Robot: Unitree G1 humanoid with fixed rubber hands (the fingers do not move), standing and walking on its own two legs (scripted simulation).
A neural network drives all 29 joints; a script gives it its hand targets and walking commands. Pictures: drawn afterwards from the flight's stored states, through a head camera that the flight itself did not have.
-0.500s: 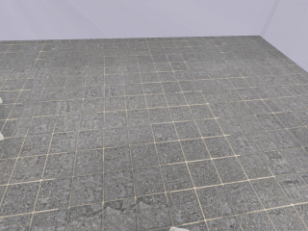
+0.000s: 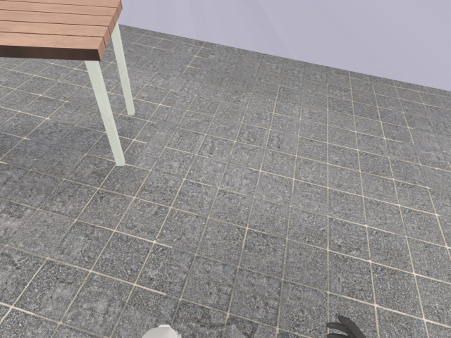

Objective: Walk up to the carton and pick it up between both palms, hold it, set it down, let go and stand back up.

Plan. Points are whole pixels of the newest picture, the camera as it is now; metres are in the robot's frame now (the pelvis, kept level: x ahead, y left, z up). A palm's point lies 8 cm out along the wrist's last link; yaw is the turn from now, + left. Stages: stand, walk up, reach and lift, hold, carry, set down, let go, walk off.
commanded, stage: walk up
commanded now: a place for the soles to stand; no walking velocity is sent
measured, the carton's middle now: out of the picture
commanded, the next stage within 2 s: none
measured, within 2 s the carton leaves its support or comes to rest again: neither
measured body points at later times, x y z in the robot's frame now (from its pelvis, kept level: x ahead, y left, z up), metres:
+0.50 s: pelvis +0.19 +0.12 +0.03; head +0.20 +0.10 +0.47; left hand +0.17 +0.39 -0.09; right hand +0.36 -0.11 -0.10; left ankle +0.28 +0.29 -0.62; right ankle +0.20 -0.05 -0.68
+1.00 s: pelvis +0.36 +0.32 +0.02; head +0.38 +0.29 +0.46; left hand +0.42 +0.58 -0.08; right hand +0.48 +0.07 -0.12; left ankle +0.34 +0.38 -0.68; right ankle +0.49 +0.25 -0.68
